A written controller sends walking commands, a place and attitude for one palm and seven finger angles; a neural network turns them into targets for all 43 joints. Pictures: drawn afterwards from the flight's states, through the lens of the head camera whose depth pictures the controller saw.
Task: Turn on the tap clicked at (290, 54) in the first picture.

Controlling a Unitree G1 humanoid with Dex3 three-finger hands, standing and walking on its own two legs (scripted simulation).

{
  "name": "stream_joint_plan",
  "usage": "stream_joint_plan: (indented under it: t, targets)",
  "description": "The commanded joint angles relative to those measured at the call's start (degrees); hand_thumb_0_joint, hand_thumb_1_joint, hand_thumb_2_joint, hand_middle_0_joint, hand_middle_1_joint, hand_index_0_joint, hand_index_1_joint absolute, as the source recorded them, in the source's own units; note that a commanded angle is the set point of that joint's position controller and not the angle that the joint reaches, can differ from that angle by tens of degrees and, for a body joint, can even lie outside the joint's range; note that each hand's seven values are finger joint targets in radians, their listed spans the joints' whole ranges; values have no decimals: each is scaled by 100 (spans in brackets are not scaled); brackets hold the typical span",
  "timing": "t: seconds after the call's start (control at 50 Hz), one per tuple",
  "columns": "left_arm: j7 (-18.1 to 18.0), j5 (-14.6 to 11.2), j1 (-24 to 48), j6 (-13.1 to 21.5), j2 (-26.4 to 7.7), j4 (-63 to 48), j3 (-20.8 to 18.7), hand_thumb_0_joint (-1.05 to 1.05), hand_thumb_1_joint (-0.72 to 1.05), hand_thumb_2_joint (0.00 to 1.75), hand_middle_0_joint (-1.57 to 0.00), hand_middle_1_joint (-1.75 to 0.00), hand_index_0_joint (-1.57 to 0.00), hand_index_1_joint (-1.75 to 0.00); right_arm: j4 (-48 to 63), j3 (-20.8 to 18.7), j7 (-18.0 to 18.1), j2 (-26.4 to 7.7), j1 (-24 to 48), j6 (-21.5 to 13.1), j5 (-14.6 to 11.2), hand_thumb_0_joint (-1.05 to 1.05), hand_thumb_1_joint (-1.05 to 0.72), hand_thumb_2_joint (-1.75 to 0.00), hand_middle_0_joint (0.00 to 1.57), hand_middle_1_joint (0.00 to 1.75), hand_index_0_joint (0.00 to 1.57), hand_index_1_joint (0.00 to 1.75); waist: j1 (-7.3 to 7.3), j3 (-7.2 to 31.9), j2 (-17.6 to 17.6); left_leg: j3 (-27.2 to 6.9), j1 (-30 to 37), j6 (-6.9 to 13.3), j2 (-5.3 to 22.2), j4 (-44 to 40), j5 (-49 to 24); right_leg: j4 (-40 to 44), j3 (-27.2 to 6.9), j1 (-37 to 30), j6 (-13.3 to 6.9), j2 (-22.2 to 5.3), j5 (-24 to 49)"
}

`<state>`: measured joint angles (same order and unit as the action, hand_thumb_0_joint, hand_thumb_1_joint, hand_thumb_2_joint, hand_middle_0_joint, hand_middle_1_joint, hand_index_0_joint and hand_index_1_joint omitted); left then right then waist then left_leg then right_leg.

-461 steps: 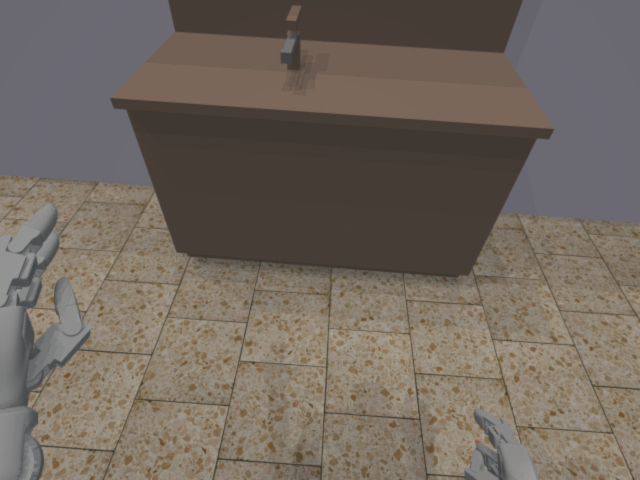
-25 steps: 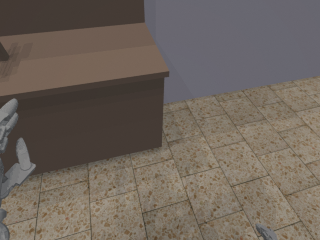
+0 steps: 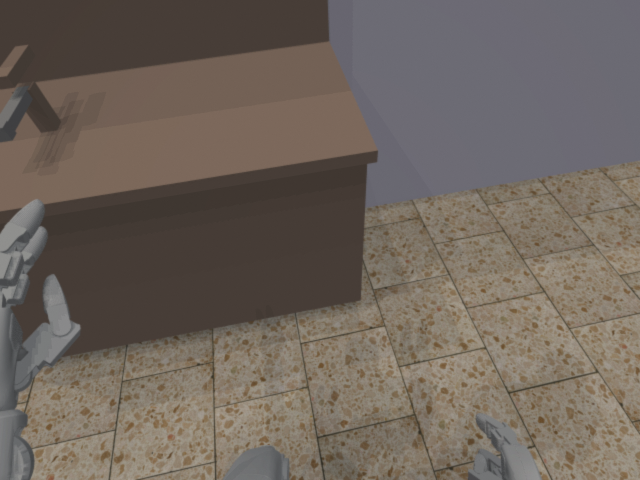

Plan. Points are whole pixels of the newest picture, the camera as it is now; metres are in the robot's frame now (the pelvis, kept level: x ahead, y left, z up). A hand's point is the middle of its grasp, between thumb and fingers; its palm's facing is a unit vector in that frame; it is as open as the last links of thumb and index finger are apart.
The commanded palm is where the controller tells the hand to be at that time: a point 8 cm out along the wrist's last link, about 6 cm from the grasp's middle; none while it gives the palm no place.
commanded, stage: take the last steps up to it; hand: left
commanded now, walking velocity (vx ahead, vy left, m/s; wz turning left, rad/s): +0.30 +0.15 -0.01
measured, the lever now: (2, 131) +0.66 +0.65 +0.07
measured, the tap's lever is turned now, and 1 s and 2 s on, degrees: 0 0 0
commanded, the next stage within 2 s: come to a stop and stand still in 0.80 s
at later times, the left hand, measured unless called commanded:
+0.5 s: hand (82, 227) +0.33 +0.27 +0.18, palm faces +0.35 -0.79 -0.51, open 7.4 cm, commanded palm +0.28 +0.33 +0.18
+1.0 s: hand (40, 178) +0.40 +0.36 +0.18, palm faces +0.38 -0.83 -0.41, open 7.4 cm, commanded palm +0.34 +0.40 +0.18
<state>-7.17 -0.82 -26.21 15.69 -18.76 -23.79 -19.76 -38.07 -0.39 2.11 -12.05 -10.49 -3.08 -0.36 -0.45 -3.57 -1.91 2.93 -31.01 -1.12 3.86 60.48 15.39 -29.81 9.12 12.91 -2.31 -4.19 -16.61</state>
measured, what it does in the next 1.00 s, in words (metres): walks ahead: left foot, then right foot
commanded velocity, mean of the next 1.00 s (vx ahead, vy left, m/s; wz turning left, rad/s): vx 0.17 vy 0.10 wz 0.01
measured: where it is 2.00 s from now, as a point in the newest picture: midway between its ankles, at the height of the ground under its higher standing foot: outside the picture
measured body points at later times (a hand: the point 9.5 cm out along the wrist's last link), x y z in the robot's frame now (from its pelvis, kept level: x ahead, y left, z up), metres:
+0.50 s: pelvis +0.11 +0.05 -0.02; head +0.13 +0.03 +0.43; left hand +0.30 +0.31 +0.20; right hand +0.26 -0.16 -0.13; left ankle +0.10 +0.17 -0.73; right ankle +0.14 -0.03 -0.74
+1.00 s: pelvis +0.17 +0.12 -0.01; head +0.20 +0.13 +0.44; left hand +0.37 +0.40 +0.20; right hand +0.34 -0.10 -0.09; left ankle +0.22 +0.23 -0.74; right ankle +0.17 +0.01 -0.70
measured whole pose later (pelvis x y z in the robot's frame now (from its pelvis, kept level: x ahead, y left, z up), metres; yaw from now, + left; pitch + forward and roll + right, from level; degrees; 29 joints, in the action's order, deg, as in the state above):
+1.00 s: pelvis +0.17 +0.12 -0.01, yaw -1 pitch -1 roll +0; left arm -8.8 -1.9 -25.7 13.5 -22.6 -31.1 -22.7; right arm -34.3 -0.1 2.2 -8.7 -10.5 -5.7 -0.7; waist 0.7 -3.3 1.3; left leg 8.2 -17.5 1.5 3.4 31.6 13.3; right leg -51.9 6.1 22.9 2.0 -3.1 -26.1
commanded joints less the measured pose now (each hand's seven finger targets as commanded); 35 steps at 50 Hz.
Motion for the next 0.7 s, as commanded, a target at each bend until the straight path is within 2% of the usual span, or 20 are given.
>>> stream_joint_plan:
  t: [0.0, 0.06, 0.12, 0.14, 0.16, 0.18, 0.2, 0.22, 0.24, 0.3, 0.34, 0.4, 0.42, 0.44, 0.46, 0.48, 0.5, 0.54, 0.6, 0.68]
  targets:
    - [-229, -54, 191, 324, -1251, -1525, -799, 0, 90, 90, -20, -30, -20, -30, 1082, -231, 31, -396, 365, -357, 28, 0, -90, -90, 20, 30, 20, 30, -63, 769, 1036, 451, 255, 85, 28, -1688, -182, 1112, -1106, -770, -540, -1361, 1932]
    - [-346, -72, 160, 215, -1305, -1732, -864, 0, 90, 90, -20, -30, -20, -30, 1192, -273, 79, -382, 347, -426, 23, 0, -90, -90, 20, 30, 20, 30, -107, 852, 1254, 772, 927, 141, -192, -2484, -119, 964, -1177, -796, -514, -1347, 1645]
    - [-390, -40, 427, 208, -1247, -1879, -812, 0, 90, 90, -20, -30, -20, -30, 1217, -351, 135, -471, 246, -443, 22, 0, -90, -90, 20, 30, 20, 30, -13, 913, 863, 886, 1891, 178, -283, -3418, -380, 266, -997, -511, -286, -1044, 1185]
    - [-390, -46, 501, 249, -1248, -1905, -820, 0, 90, 90, -20, -30, -20, -30, 1200, -408, 168, -568, 132, -444, -6, 0, -90, -90, 20, 30, 20, 30, 109, 1027, 254, 611, 2585, 318, -109, -3632, -499, -596, -809, -64, -124, -838, 1339]
    - [-384, -79, 465, 258, -1115, -1941, -719, 0, 90, 90, -20, -30, -20, -30, 1216, -479, 170, -740, 57, -449, -44, 0, -90, -90, 20, 30, 20, 30, 194, 1251, -957, -655, 3340, 715, 788, -3825, -1257, -1961, -309, 810, 182, -286, 545]
    - [-383, -57, 542, 316, -1178, -2058, -763, 0, 90, 90, -20, -30, -20, -30, 1292, -487, 120, -727, 73, -467, -60, 0, -90, -90, 20, 30, 20, 30, 128, 1329, -1481, -1891, 3807, 1209, 1592, -3968, -2379, -3143, -305, 1825, 293, 149, -1760]
    - [-338, -51, 168, 288, -1361, -1435, -874, 0, 90, 90, -20, -30, -20, -30, 1158, -441, 141, -669, 133, -487, -34, 0, -90, -90, 20, 30, 20, 30, 114, 1250, -1432, -2293, 3360, 1592, 1886, -4191, -1570, -3886, -590, 2151, 267, 57, -2045]
    - [-317, -100, 237, 256, -1393, -1599, -925, 0, 90, 90, -20, -30, -20, -30, 1140, -426, 131, -627, 215, -479, -39, 0, -90, -90, 20, 30, 20, 30, 130, 1044, -1351, -2276, 3126, 1776, 1869, -4205, -1256, -4047, -762, 2446, 294, -148, -1806]
    - [-288, -117, 305, 271, -1345, -1844, -894, 0, 90, 90, -20, -30, -20, -30, 1084, -421, 120, -590, 255, -503, -74, 0, -90, -90, 20, 30, 20, 30, 122, 881, -1067, -1882, 2992, 1732, 1709, -4163, -1217, -3871, -767, 2582, 331, -258, -1581]
    - [-250, -119, -26, 298, -1192, -2199, -809, 0, 90, 90, -20, -30, -20, -30, 1020, -370, 70, -565, 258, -640, -80, 0, -90, -90, 20, 30, 20, 30, 28, 841, -1110, -731, 2325, 1301, 1180, -4138, -1528, -2609, -362, 1744, 361, -187, -937]
    - [-250, -154, -180, 248, -1187, -2006, -825, 0, 90, 90, -20, -30, -20, -30, 1001, -308, 69, -567, 241, -703, -66, 0, -90, -90, 20, 30, 20, 30, 21, 862, -1193, -321, 1934, 1108, 1062, -4105, -1478, -1662, -75, 961, 375, -25, -614]
    - [-272, -131, -158, 128, -1246, -1584, -913, 0, 90, 90, -20, -30, -20, -30, 969, -261, 137, -571, 219, -645, -43, 0, -90, -90, 20, 30, 20, 30, -8, 934, -801, -97, 1605, 803, 930, -3486, -990, -313, 161, -103, 345, 178, -141]
    - [-265, -110, -22, 97, -1260, -1377, -926, 0, 90, 90, -20, -30, -20, -30, 954, -259, 156, -567, 246, -591, -45, 0, -90, -90, 20, 30, 20, 30, -38, 940, -390, -3, 1135, 675, 802, -2925, -537, 183, -82, -691, 253, 38, 177]
    - [-264, -53, 137, 89, -1362, -1253, -950, 0, 90, 90, -20, -30, -20, -30, 962, -264, 160, -484, 213, -532, -47, 0, -90, -90, 20, 30, 20, 30, -15, 1004, 769, 357, 392, 464, 306, -1640, 171, 705, -1447, -1203, -120, -755, 392]
    - [-262, -71, 123, 52, -1450, -971, -1023, 0, 90, 90, -20, -30, -20, -30, 1063, -216, 120, -415, 265, -509, -29, 0, -90, -90, 20, 30, 20, 30, -14, 929, 1981, 430, -745, 195, -346, -221, 1451, 1207, -3618, -1588, -728, -2016, 891]
    - [-217, -195, 377, 56, -1307, -894, -940, 0, 90, 90, -20, -30, -20, -30, 983, -328, 49, -581, 249, -512, -35, 0, -90, -90, 20, 30, 20, 30, -17, 744, 1989, -220, -834, 69, -197, 624, 1377, 1531, -3988, -1188, -825, -2288, 493]
    - [-198, -186, 488, 114, -1413, -948, -1007, 0, 90, 90, -20, -30, -20, -30, 917, -287, 14, -530, 265, -491, -32, 0, -90, -90, 20, 30, 20, 30, 42, 507, 1707, -475, -1015, 15, -57, 1076, 1077, 1497, -3779, -983, -932, -2313, 379]
    - [-156, -92, 462, 275, -1326, -1184, -908, 0, 90, 90, -20, -30, -20, -30, 805, -200, -3, -478, 366, -398, -10, 0, -90, -90, 20, 30, 20, 30, 46, 436, 901, -445, -889, -63, 150, 1104, 557, 1260, -2302, -711, -731, -1913, 1450]
    - [-212, 3, 265, 353, -1257, -1454, -811, 0, 90, 90, -20, -30, -20, -30, 892, -187, 29, -427, 374, -361, 22, 0, -90, -90, 20, 30, 20, 30, 61, 779, 976, -108, 8, 4, 198, -532, 443, 899, -1144, -599, -509, -1582, 2750]
    - [-360, -36, 5, 277, -1324, -2029, -918, 0, 90, 90, -20, -30, -20, -30, 1121, -245, 50, -371, 399, -399, 56, 0, -90, -90, 20, 30, 20, 30, -97, 1057, 1146, 616, 870, 54, -139, -2263, 182, 621, -946, -865, -451, -1469, 2683]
